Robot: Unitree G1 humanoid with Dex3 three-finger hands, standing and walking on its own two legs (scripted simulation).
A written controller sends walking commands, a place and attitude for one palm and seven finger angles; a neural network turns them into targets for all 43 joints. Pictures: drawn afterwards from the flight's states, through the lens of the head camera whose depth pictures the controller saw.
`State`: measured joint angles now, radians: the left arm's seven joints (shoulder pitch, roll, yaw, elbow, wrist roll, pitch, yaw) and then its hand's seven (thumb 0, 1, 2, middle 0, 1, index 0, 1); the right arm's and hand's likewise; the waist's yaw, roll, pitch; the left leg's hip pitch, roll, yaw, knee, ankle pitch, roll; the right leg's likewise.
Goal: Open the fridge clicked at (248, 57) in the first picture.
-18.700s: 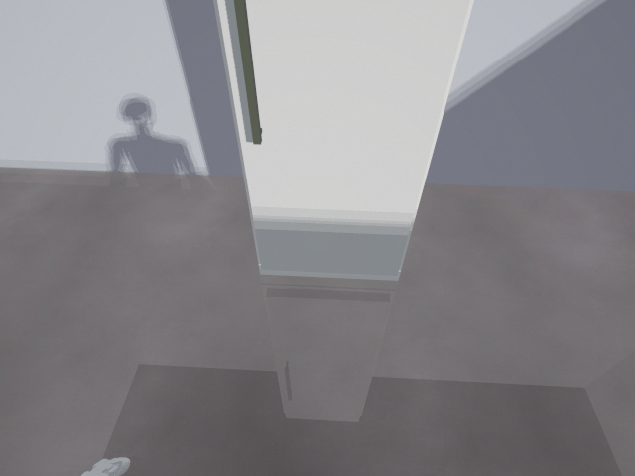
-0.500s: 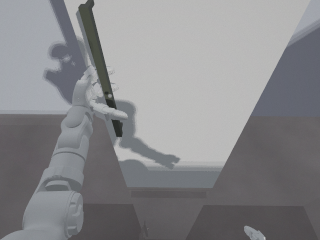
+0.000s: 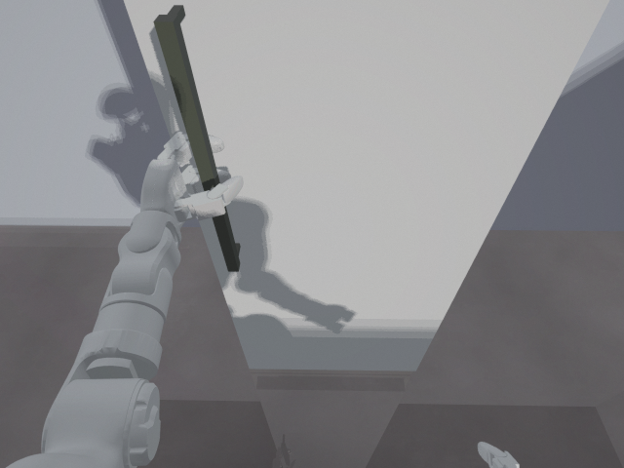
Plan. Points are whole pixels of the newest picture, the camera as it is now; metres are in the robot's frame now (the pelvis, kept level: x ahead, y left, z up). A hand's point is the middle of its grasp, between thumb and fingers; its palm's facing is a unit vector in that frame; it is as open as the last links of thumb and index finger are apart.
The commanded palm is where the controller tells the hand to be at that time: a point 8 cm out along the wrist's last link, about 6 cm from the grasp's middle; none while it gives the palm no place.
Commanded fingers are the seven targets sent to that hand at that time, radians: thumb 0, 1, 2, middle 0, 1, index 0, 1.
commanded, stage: grip the handle and tug to test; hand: left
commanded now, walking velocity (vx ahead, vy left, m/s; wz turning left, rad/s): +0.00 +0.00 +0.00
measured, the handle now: (212, 171) +0.48 +0.16 +0.13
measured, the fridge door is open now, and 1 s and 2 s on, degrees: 0 2 30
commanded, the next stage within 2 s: pull the door a little, standing still in 0.88 s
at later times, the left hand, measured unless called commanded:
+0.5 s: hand (217, 189) +0.43 +0.14 +0.14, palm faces +0.01 -1.00 +0.01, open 5.9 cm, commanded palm +0.39 +0.19 +0.14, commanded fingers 0.00 0.90 0.90 -0.45 -1.40 -0.45 -1.40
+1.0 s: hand (216, 201) +0.41 +0.13 +0.14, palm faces -0.01 -1.00 +0.01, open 6.1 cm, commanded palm +0.38 +0.19 +0.14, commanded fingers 0.00 0.90 0.90 -0.45 -1.40 -0.45 -1.40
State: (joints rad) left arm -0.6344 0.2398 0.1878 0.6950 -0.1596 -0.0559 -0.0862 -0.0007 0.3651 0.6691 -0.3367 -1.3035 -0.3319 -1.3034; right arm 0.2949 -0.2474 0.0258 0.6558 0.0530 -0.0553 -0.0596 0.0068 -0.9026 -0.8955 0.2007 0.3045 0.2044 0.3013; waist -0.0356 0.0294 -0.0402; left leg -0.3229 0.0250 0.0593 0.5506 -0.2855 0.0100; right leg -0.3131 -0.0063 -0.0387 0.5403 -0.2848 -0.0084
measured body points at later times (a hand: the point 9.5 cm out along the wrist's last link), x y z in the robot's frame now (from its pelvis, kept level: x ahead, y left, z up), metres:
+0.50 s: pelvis +0.00 +0.00 +0.00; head +0.02 -0.01 +0.45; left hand +0.42 +0.19 +0.15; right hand +0.12 -0.25 -0.11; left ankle +0.00 +0.11 -0.73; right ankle -0.01 -0.11 -0.73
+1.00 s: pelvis +0.02 +0.00 +0.00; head +0.02 -0.01 +0.45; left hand +0.40 +0.19 +0.15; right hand +0.15 -0.25 -0.10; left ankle +0.00 +0.11 -0.73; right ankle -0.01 -0.11 -0.73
